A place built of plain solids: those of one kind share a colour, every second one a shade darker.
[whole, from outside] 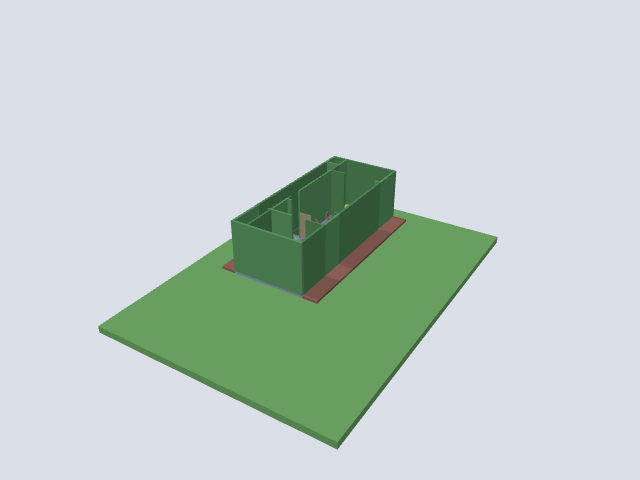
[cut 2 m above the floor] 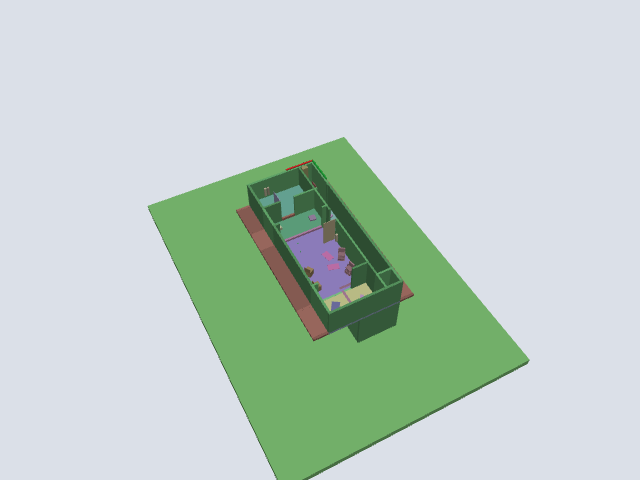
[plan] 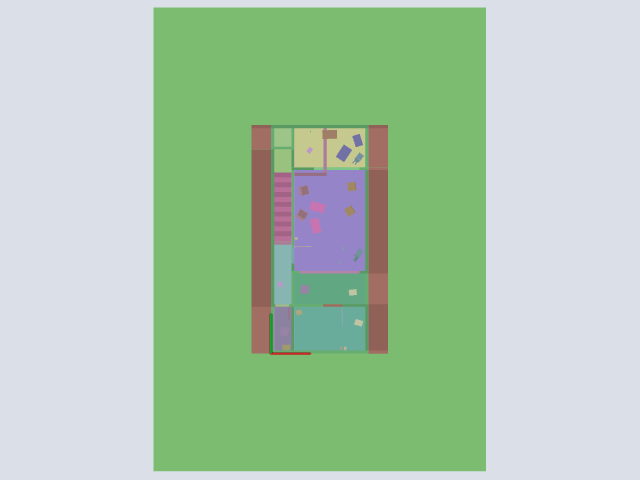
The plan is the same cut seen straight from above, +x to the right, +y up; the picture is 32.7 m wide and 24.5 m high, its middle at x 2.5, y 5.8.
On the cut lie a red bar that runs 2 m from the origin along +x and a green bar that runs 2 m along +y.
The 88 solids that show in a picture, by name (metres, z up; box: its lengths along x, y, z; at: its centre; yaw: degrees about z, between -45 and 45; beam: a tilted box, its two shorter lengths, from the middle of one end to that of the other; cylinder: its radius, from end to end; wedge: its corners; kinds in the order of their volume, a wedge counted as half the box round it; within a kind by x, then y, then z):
{
 "under_1": {"box": [16.97, 23.67, 0.5], "at": [2.48, 5.83, -0.33]},
 "stair_down_1": {"box": [0.89, 0.27, 2.82], "at": [0.6, 5.86, 1.11]},
 "stair_down_2": {"box": [0.89, 0.52, 2.64], "at": [0.6, 5.98, 1.02]},
 "stair_down_3": {"box": [0.89, 0.77, 2.46], "at": [0.6, 6.11, 0.93]},
 "stair_down_4": {"box": [0.89, 1.02, 2.28], "at": [0.6, 6.23, 0.84]},
 "stair_down_5": {"box": [0.89, 1.27, 2.1], "at": [0.6, 6.36, 0.75]},
 "stair_down_6": {"box": [0.89, 1.52, 1.92], "at": [0.6, 6.48, 0.66]},
 "stair_down_7": {"box": [0.89, 1.77, 1.74], "at": [0.6, 6.61, 0.57]},
 "stair_down_8": {"box": [0.89, 2.03, 1.56], "at": [0.6, 6.73, 0.48]},
 "stair_down_9": {"box": [0.89, 2.28, 1.38], "at": [0.6, 6.86, 0.39]},
 "stair_down_10": {"box": [0.89, 2.53, 1.2], "at": [0.6, 6.98, 0.3]},
 "stair_down_11": {"box": [0.89, 2.78, 1.02], "at": [0.6, 7.11, 0.21]},
 "stair_down_12": {"box": [0.89, 3.03, 0.84], "at": [0.6, 7.23, 0.12]},
 "stair_down_13": {"box": [0.89, 3.28, 0.66], "at": [0.6, 7.36, 0.03]},
 "stair_down_14": {"box": [0.89, 3.53, 0.48], "at": [0.6, 7.48, -0.06]},
 "wall_1": {"box": [0.16, 2.23, 3.5], "at": [0.08, 1.27, 4.45]},
 "wall_2": {"box": [0.16, 7.91, 3.5], "at": [0.08, 6.47, 4.45]},
 "wall_3": {"box": [0.16, 0.95, 3.5], "at": [0.08, 11.03, 4.45]},
 "wall_4": {"box": [0.21, 0.13, 3.5], "at": [0.11, 2.46, 4.45]},
 "wall_5": {"box": [1.18, 0.13, 3.5], "at": [0.59, 10.49, 4.45]},
 "wall_6": {"box": [0.13, 2.23, 3.5], "at": [1.11, 1.27, 4.45]},
 "wall_7": {"box": [0.13, 1.57, 3.5], "at": [1.11, 3.31, 4.45]},
 "wall_8": {"box": [0.13, 0.38, 3.5], "at": [1.11, 4.41, 4.45]},
 "wall_9": {"box": [0.13, 3.91, 3.5], "at": [1.11, 7.42, 4.45]},
 "wall_10": {"box": [0.13, 0.92, 3.5], "at": [1.11, 9.97, 4.45]},
 "wall_11": {"box": [0.13, 0.95, 3.5], "at": [1.11, 11.03, 4.45]},
 "wall_12": {"box": [0.43, 0.13, 3.5], "at": [1.26, 4.16, 4.45]},
 "wall_13": {"box": [2.84, 0.16, 2.85], "at": [1.42, 11.59, 1.12]},
 "wall_14": {"box": [1.15, 0.13, 3.5], "at": [1.62, 9.44, 4.45]},
 "wall_15": {"box": [1.74, 0.13, 3.5], "at": [1.79, 2.46, 4.45]},
 "wall_16": {"box": [4.97, 0.16, 3.5], "at": [2.48, 0.08, 4.45]},
 "wall_17": {"box": [4.97, 0.16, 3.5], "at": [2.48, 11.59, 4.45]},
 "wall_18": {"box": [0.16, 2.28, 2.85], "at": [2.76, 10.37, 1.12]},
 "wall_19": {"box": [1.33, 0.13, 3.5], "at": [4.3, 2.46, 4.45]},
 "wall_20": {"box": [0.46, 0.13, 3.5], "at": [4.74, 4.16, 4.45]},
 "wall_21": {"box": [0.46, 0.13, 3.5], "at": [4.74, 9.44, 4.45]},
 "wall_22": {"box": [0.16, 2.23, 3.5], "at": [4.89, 1.27, 4.45]},
 "wall_23": {"box": [0.16, 1.57, 3.5], "at": [4.89, 3.31, 4.45]},
 "wall_24": {"box": [0.16, 5.16, 3.5], "at": [4.89, 6.8, 4.45]},
 "wall_25": {"box": [0.16, 2.0, 3.5], "at": [4.89, 10.51, 4.45]},
 "upper_floor_gabhara_sanctum_1": {"box": [3.63, 2.23, 0.51], "at": [3.0, 1.27, 2.79]},
 "upper_floor_next_1": {"box": [1.0, 0.16, 0.16], "at": [-0.5, 0.08, 2.62]},
 "upper_floor_next_2": {"box": [1.0, 2.23, 0.16], "at": [-0.5, 1.27, 2.62]},
 "upper_floor_next_3": {"box": [1.0, 0.13, 0.16], "at": [-0.5, 2.46, 2.62]},
 "upper_floor_next_4": {"box": [1.0, 7.91, 0.16], "at": [-0.5, 6.47, 2.62]},
 "upper_floor_next_5": {"box": [1.0, 0.13, 0.16], "at": [-0.5, 10.49, 2.62]},
 "upper_floor_next_6": {"box": [1.0, 0.95, 0.16], "at": [-0.5, 11.03, 2.62]},
 "upper_floor_next_7": {"box": [1.0, 0.16, 0.16], "at": [-0.5, 11.59, 2.62]},
 "upper_floor_next_8": {"box": [1.0, 0.16, 0.16], "at": [5.47, 0.08, 2.62]},
 "upper_floor_next_9": {"box": [1.0, 2.23, 0.16], "at": [5.47, 1.27, 2.62]},
 "upper_floor_next_10": {"box": [1.0, 0.13, 0.16], "at": [5.47, 2.46, 2.62]},
 "upper_floor_next_11": {"box": [1.0, 1.57, 0.16], "at": [5.47, 3.31, 2.62]},
 "upper_floor_next_12": {"box": [1.0, 0.13, 0.16], "at": [5.47, 4.16, 2.62]},
 "upper_floor_next_13": {"box": [1.0, 5.16, 0.16], "at": [5.47, 6.8, 2.62]},
 "upper_floor_next_14": {"box": [1.0, 0.13, 0.16], "at": [5.47, 9.44, 2.62]},
 "upper_floor_next_15": {"box": [1.0, 2.0, 0.16], "at": [5.47, 10.51, 2.62]},
 "upper_floor_next_16": {"box": [1.0, 0.16, 0.16], "at": [5.47, 11.59, 2.62]},
 "upper_floor_rangmandap_hall_1": {"box": [3.63, 5.16, 0.16], "at": [3.0, 6.8, 2.62]},
 "floor_bhoyru_cellar_shrine_1": {"box": [2.52, 2.28, 0.5], "at": [1.42, 10.37, -0.25]},
 "upper_floor_fore_sanctum_1": {"box": [3.63, 1.57, 0.32], "at": [3.0, 3.31, 2.7]},
 "upper_floor_entry_vestibule_1": {"box": [3.63, 2.0, 0.16], "at": [3.0, 10.51, 2.62]},
 "upper_floor_stair_lobby_1": {"box": [0.89, 3.2, 0.16], "at": [0.6, 4.12, 2.62]},
 "upper_floor_kesar_room_1": {"box": [0.89, 2.23, 0.16], "at": [0.6, 1.27, 2.62]},
 "wall_foot_1": {"box": [4.97, 0.16, 0.17], "at": [2.48, 0.08, 2.62]},
 "wall_foot_2": {"box": [4.97, 0.16, 0.17], "at": [2.48, 11.59, 2.62]},
 "billy_1": {"box": [0.42, 0.28, 2.02], "at": [0.78, 0.31, 3.71]},
 "stacking_chair_1": {"box": [0.42, 0.44, 0.46], "at": [4.02, 7.27, 2.93], "yaw": 31.8},
 "stacking_chair_2": {"box": [0.42, 0.44, 0.46], "at": [4.12, 8.52, 2.93], "yaw": 6.6},
 "wall_band_1": {"box": [1.21, 0.16, 0.16], "at": [0.6, 5.64, 2.62]},
 "wall_band_2": {"box": [1.79, 0.16, 0.16], "at": [1.95, 9.15, 2.62]},
 "wall_band_3": {"box": [0.16, 2.28, 0.16], "at": [2.76, 10.37, 2.62]},
 "upper_floor_shoe_room_1": {"box": [0.89, 0.95, 0.16], "at": [0.6, 11.03, 2.62]},
 "upper_floor_gap_fore_opening_1": {"box": [3.03, 0.13, 0.32], "at": [3.0, 4.16, 2.7]},
 "upper_floor_gap_sanctum_door_1": {"box": [0.99, 0.13, 0.51], "at": [3.15, 2.46, 2.79]},
 "leaf_lobby_door_1": {"box": [0.87, 0.035, 1.98], "at": [1.62, 5.46, 3.69], "yaw": 1.0},
 "drinks_crate_1": {"box": [0.4, 0.3, 0.24], "at": [4.17, 3.12, 2.98], "yaw": 6.7},
 "drinks_crate_2": {"box": [0.4, 0.3, 0.23], "at": [4.47, 1.57, 3.17], "yaw": -16.3},
 "rubber_mat_1": {"box": [0.45, 0.75, 0.08], "at": [2.28, 6.52, 2.67], "yaw": 12.7},
 "rubber_mat_2": {"box": [0.75, 0.45, 0.08], "at": [2.37, 7.48, 2.67], "yaw": -16.1},
 "doormat_1": {"box": [0.51, 0.75, 0.08], "at": [3.73, 10.22, 2.67], "yaw": -33.2},
 "doormat_2": {"box": [0.4, 0.6, 0.09], "at": [4.42, 10.88, 2.69], "yaw": 17.8},
 "upper_floor_gap_hall_opening_1": {"box": [2.31, 0.13, 0.16], "at": [3.35, 9.44, 2.62]},
 "cushion_floor_1": {"box": [0.44, 0.44, 0.1], "at": [0.68, 1.12, 2.75], "yaw": -16.1},
 "cushion_floor_2": {"box": [0.44, 0.44, 0.1], "at": [1.73, 3.27, 2.91], "yaw": -8.5},
 "rug_1": {"box": [0.75, 0.45, 0.08], "at": [3.0, 11.19, 2.67], "yaw": 1.7},
 "folding_chair_1": {"box": [0.45, 0.39, 0.06], "at": [1.57, 7.07, 3.13], "yaw": -33.0},
 "folding_chair_2": {"box": [0.39, 0.45, 0.06], "at": [1.67, 8.32, 3.13], "yaw": 12.6},
 "upper_floor_gap_kesar_door_1": {"box": [0.71, 0.13, 0.16], "at": [0.57, 2.46, 2.62]}
}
